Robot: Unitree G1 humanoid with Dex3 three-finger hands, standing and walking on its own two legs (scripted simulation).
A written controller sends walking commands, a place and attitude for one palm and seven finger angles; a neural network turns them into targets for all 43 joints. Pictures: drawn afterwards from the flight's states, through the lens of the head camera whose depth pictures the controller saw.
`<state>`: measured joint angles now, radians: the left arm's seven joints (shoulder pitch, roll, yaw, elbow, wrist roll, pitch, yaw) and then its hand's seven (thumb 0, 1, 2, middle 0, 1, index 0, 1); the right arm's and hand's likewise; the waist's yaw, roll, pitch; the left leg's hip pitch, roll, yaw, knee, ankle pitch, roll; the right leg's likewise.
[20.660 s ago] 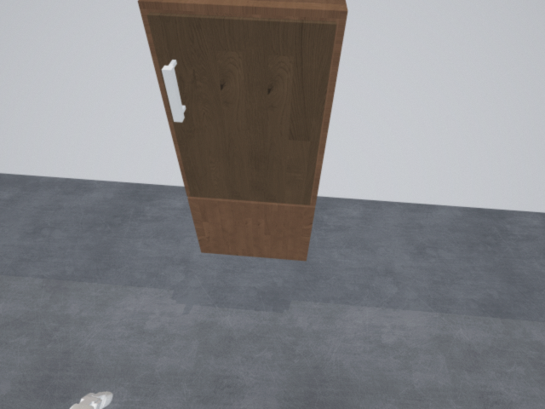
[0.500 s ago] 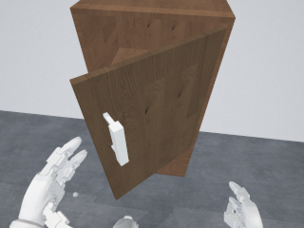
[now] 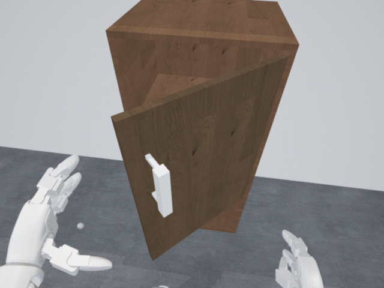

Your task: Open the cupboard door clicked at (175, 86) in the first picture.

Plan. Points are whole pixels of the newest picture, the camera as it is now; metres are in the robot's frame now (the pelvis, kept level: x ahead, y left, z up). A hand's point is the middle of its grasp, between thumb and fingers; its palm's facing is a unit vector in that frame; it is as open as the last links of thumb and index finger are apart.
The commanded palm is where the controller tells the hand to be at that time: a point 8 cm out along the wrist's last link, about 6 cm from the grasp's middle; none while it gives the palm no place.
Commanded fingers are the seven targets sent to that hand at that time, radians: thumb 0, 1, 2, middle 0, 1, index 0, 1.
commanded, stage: draw the hand back to the body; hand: left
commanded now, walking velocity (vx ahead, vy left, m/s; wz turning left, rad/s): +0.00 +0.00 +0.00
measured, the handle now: (158, 185) +0.30 +0.11 +0.08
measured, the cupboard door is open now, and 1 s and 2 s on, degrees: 44 44 44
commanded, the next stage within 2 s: step back with the hand held close in 0.96 s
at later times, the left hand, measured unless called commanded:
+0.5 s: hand (70, 167) +0.26 +0.24 +0.18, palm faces +0.38 -0.83 -0.41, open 10.0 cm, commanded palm +0.21 +0.28 +0.20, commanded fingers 0.00 0.80 0.86 -0.20 -0.30 -0.20 -0.30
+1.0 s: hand (77, 160) +0.26 +0.22 +0.19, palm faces +0.42 -0.81 -0.41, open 7.4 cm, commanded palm +0.21 +0.26 +0.21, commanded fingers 0.00 0.90 0.90 -0.20 -0.30 -0.20 -0.30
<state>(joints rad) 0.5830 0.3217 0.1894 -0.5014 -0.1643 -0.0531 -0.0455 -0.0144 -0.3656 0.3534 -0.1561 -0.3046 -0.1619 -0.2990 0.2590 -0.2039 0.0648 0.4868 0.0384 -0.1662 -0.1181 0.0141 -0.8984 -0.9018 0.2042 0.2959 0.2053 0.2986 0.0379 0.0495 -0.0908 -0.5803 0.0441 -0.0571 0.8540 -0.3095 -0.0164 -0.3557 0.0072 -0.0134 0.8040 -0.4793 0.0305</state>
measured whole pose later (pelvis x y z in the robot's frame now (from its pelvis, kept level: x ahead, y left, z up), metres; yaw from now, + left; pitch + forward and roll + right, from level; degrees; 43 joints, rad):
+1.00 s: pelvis +0.06 -0.03 +0.04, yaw -2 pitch -3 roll +1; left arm 0.46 0.35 0.33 -0.41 -0.07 -0.03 0.11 0.01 0.89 0.89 -0.21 -0.31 -0.21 -0.30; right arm 0.18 -0.23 0.00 0.61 -0.01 -0.05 -0.10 0.01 -0.90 -0.90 0.20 0.30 0.20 0.30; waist 0.07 0.04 0.00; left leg -0.20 0.05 0.00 0.46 -0.22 -0.05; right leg -0.01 0.00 0.03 0.42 -0.37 0.00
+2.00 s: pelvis -0.14 +0.05 +0.03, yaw +1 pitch -2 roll -5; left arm 0.43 0.40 0.45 -0.50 -0.04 -0.18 0.18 0.01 0.89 0.90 -0.21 -0.31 -0.21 -0.30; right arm 0.18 -0.17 0.00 0.62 -0.01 -0.11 -0.06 0.01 -0.90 -0.90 0.20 0.30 0.20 0.30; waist 0.01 0.02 0.08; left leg -0.42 0.03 0.00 0.53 -0.10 0.07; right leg -0.44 0.09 0.04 1.05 -0.46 0.02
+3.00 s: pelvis -0.21 +0.03 +0.04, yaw -6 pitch -2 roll +0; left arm 0.50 0.35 0.36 -0.44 -0.03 -0.16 0.16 0.01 0.89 0.90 -0.21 -0.31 -0.21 -0.30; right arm 0.19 -0.22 -0.01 0.64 0.00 -0.11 -0.07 0.01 -0.90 -0.90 0.20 0.30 0.20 0.30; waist 0.01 -0.01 0.05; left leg -0.20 0.03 0.02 0.49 -0.25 -0.01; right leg -0.16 0.04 -0.06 0.47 -0.28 -0.05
